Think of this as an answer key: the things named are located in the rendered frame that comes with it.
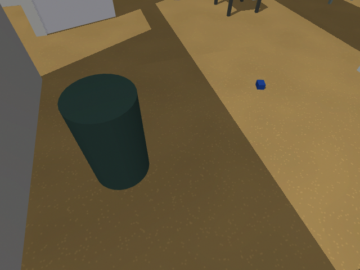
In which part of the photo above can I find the small box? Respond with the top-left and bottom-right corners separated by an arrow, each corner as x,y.
255,80 -> 266,89

